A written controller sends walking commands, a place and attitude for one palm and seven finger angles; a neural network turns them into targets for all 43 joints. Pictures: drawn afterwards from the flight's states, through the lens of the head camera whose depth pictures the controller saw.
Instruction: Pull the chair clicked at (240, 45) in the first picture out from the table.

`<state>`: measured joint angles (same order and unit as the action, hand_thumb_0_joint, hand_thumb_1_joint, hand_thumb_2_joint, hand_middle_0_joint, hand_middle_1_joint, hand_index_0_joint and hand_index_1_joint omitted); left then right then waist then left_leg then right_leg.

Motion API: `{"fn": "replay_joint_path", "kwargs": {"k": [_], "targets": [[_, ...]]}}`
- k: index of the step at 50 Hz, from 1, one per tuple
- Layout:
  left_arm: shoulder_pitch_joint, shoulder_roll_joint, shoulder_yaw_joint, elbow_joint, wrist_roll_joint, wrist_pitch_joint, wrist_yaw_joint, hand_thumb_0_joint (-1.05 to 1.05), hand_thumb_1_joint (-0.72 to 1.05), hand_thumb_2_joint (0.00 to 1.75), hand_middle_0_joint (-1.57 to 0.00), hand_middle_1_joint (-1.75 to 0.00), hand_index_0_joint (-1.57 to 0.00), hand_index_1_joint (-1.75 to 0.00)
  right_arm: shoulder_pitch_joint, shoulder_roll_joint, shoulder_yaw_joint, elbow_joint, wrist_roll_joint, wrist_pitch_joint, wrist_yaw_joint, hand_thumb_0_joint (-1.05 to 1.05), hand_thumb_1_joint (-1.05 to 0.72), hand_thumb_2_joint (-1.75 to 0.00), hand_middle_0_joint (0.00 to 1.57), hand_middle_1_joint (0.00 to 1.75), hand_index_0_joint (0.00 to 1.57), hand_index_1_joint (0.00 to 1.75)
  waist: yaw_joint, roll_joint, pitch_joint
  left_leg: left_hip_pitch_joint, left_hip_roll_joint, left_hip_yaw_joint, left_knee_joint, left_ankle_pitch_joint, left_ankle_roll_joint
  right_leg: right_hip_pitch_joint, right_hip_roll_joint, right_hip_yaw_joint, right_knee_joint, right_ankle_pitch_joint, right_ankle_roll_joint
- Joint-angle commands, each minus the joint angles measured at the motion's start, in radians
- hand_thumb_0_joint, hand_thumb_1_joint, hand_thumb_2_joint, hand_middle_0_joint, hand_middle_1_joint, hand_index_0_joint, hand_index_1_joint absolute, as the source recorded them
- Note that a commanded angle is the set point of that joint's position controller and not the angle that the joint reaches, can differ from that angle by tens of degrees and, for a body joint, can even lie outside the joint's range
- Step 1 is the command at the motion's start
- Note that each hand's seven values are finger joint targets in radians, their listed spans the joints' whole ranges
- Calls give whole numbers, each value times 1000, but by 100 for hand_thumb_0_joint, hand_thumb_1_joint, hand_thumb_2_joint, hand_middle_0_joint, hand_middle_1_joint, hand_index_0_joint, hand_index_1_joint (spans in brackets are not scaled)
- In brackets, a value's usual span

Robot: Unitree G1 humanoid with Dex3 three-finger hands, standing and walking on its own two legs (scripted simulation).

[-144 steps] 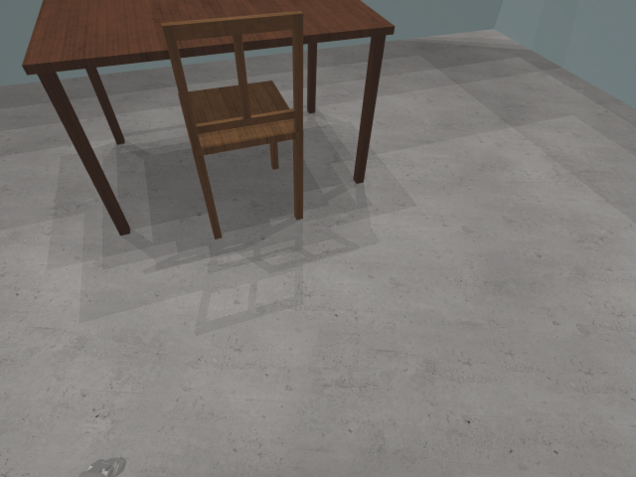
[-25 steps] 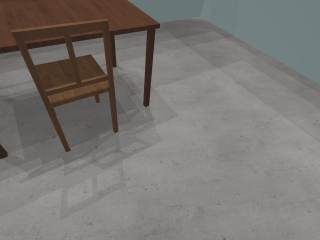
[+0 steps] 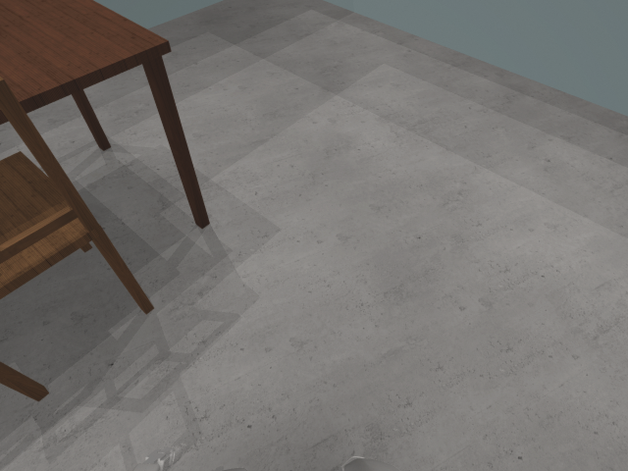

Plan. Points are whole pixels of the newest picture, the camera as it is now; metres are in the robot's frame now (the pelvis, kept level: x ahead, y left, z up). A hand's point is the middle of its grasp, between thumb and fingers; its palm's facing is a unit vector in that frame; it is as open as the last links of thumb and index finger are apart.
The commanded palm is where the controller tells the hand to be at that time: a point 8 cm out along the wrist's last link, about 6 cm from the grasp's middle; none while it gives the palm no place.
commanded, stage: walk to a spot facing it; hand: left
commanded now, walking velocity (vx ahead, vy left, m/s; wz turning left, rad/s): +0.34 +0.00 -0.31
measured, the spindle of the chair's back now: out of the picture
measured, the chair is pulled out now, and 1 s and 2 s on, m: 0.00 0.00 0.00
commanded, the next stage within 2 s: turn to face it in 0.28 s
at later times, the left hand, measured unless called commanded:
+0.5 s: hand (143, 441) +0.18 +0.25 -0.17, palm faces -0.07 -0.98 -0.18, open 7.4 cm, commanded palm none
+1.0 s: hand (183, 345) +0.31 +0.21 -0.12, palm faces +0.09 -0.96 -0.27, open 7.4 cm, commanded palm none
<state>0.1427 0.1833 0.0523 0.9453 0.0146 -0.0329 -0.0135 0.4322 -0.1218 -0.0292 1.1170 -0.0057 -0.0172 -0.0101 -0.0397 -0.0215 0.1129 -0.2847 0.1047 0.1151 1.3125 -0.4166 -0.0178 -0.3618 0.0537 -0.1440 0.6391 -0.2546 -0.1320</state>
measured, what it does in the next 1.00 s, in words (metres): walks ahead: left foot, then right foot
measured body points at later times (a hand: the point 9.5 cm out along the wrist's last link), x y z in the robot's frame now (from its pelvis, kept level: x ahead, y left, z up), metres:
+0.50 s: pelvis +0.18 +0.07 +0.01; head +0.21 +0.09 +0.46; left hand +0.19 +0.31 -0.15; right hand +0.28 -0.17 -0.11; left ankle +0.23 +0.16 -0.72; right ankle +0.09 -0.04 -0.65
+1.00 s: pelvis +0.21 +0.02 +0.02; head +0.23 -0.01 +0.47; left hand +0.31 +0.26 -0.10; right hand +0.22 -0.22 -0.15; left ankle +0.18 +0.16 -0.63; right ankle +0.21 -0.06 -0.72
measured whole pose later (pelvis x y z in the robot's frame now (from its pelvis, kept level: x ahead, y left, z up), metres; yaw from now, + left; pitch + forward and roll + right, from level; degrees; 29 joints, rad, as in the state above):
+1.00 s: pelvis +0.21 +0.02 +0.02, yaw +5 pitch -1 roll +2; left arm 0.15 0.15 0.04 0.92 0.02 0.01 0.03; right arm 0.29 -0.21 -0.09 1.02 -0.02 0.08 0.01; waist -0.06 0.04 0.04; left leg -0.50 0.03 0.03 1.15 -0.39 -0.06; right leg -0.21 -0.08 -0.20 0.51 -0.29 -0.03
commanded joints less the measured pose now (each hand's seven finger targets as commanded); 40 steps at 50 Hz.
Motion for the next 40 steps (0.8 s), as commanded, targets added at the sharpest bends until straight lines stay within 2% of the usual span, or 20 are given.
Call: {"fn": "replay_joint_path", "kwargs": {"k": [1,4,7,9,10,14,16,17,18,19,20,21,22,24,27,31,36,38,39,40], "targets": [[111,147,30,-3,-2,-31,27,0,90,90,-20,-30,-20,-30,-45,-105,-28,-120,-16,-21,-3,0,-90,-90,20,30,20,30,13,62,-62,-225,74,-102,-13,99,-13,84,-319,353,-402,241,-80],[126,123,29,10,6,-40,21,0,90,90,-20,-30,-20,-30,-32,-82,-30,-121,-21,-2,1,0,-90,-90,20,30,20,30,-10,-23,-55,-209,70,-73,-145,148,-38,3,-254,276,-414,239,-64],[157,128,28,25,4,-44,16,0,90,90,-20,-30,-20,-30,-112,-87,-31,-155,-20,-5,13,0,-90,-90,20,30,20,30,7,-79,-55,-251,64,-63,-268,225,-49,41,-223,268,-417,202,-57],[195,128,28,36,5,-44,15,0,90,90,-20,-30,-20,-30,-198,-97,-30,-183,-22,-12,18,0,-90,-90,20,30,20,30,35,-106,-54,-287,55,-57,-366,234,-52,109,-221,288,-399,223,-57],[223,122,26,41,5,-43,16,0,90,90,-20,-30,-20,-30,-249,-101,-27,-200,-23,-16,20,0,-90,-90,20,30,20,30,56,-107,-51,-298,45,-52,-414,227,-52,145,-224,307,-384,270,-56],[266,148,34,44,8,-34,21,0,90,90,-20,-30,-20,-30,-364,-107,-23,-242,-17,-33,19,0,-90,-90,20,30,20,30,97,-93,-85,-244,-6,-23,-588,164,-42,263,-244,351,-298,474,-50],[252,161,42,38,9,-26,24,0,90,90,-20,-30,-20,-30,-346,-121,-27,-241,-11,-42,12,0,-90,-90,20,30,20,30,80,-87,-111,-144,-23,-18,-689,144,-33,270,-252,374,-238,518,-43],[227,164,45,29,4,-22,24,0,90,90,-20,-30,-20,-30,-292,-138,-31,-225,-12,-45,3,0,-90,-90,20,30,20,30,49,-79,-126,-33,-37,-7,-780,190,-32,234,-228,355,-172,545,-20],[203,157,45,18,-3,-18,25,0,90,90,-20,-30,-20,-30,-180,-176,-38,-190,-14,-50,-8,0,-90,-90,20,30,20,30,-5,-40,-184,185,-16,-24,-895,302,-17,144,-178,318,-35,519,23],[223,110,39,10,-17,-17,20,0,90,90,-20,-30,-20,-30,-57,-277,-57,-160,-27,-58,-18,0,-90,-90,20,30,20,30,-44,154,-294,444,201,-231,-903,546,53,-40,-60,209,193,211,89],[258,67,21,10,-18,-25,19,0,90,90,-20,-30,-20,-30,13,-332,-62,-142,-23,-50,-16,0,-90,-90,20,30,20,30,-41,334,-352,551,427,-425,-901,880,174,-204,-10,123,470,-360,129],[242,101,21,19,-8,-17,30,0,90,90,-20,-30,-20,-30,-11,-292,-45,-152,-16,-32,-14,0,-90,-90,20,30,20,30,-40,216,-285,428,411,-370,-903,907,220,-180,-68,166,545,-376,125],[237,81,22,39,-1,-11,35,0,90,90,-20,-30,-20,-30,-76,-231,-28,-154,-21,-38,-18,0,-90,-90,20,30,20,30,-11,182,-223,321,357,-314,-949,859,208,-179,-87,171,556,-320,139],[210,47,15,62,3,1,27,0,90,90,-20,-30,-20,-30,-163,-169,-7,-157,-20,-40,-21,0,-90,-90,20,30,20,30,30,177,-93,140,259,-227,-994,791,181,-130,-127,153,495,-245,153],[227,16,0,75,0,21,25,0,90,90,-20,-30,-20,-30,-196,-156,-2,-141,-12,-40,-21,0,-90,-90,20,30,20,30,66,202,-99,71,165,-135,-1006,824,154,-15,-133,102,315,-158,177],[131,37,10,38,2,39,33,0,90,90,-20,-30,-20,-30,-147,-172,-30,-134,-13,-18,-16,0,-90,-90,20,30,20,30,34,182,-123,88,154,-194,-997,747,169,-8,-116,77,218,-119,195],[54,54,19,-16,-3,48,38,0,90,90,-20,-30,-20,-30,-159,-226,-52,-147,-22,13,-10,0,-90,-90,20,30,20,30,28,208,-120,77,156,-296,-973,622,184,12,-100,76,103,-156,194],[69,57,24,-26,-8,45,38,0,90,90,-20,-30,-20,-30,-172,-237,-60,-154,-21,22,-8,0,-90,-90,20,30,20,30,42,208,-136,59,133,-313,-935,602,166,76,-86,74,-7,-97,191],[90,65,26,-24,-10,40,41,0,90,90,-20,-30,-20,-30,-176,-235,-63,-158,-17,25,-7,0,-90,-90,20,30,20,30,57,183,-149,26,114,-313,-896,572,144,152,-89,73,-118,-11,189],[115,90,31,-22,-9,30,45,0,90,90,-20,-30,-20,-30,-176,-223,-65,-166,-11,26,-3,0,-90,-90,20,30,20,30,72,120,-171,-32,71,-291,-833,491,100,264,-125,100,-254,96,183]]}}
